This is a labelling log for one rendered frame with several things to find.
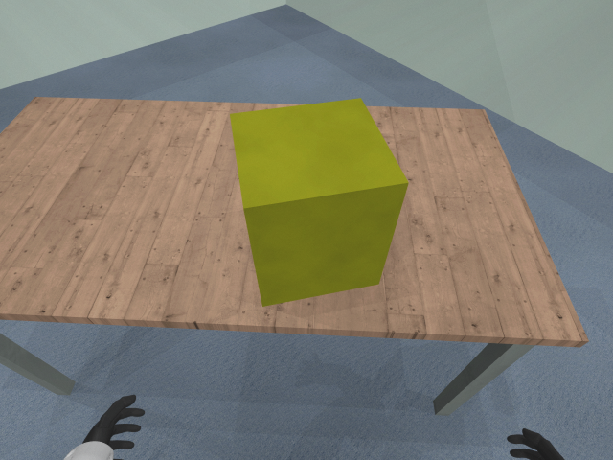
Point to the carton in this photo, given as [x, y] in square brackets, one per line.
[321, 194]

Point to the table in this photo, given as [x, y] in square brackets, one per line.
[129, 212]

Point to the left robot hand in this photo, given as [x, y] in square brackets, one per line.
[105, 428]

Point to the robot left forearm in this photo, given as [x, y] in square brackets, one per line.
[93, 450]

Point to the right robot hand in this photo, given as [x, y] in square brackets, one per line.
[545, 450]

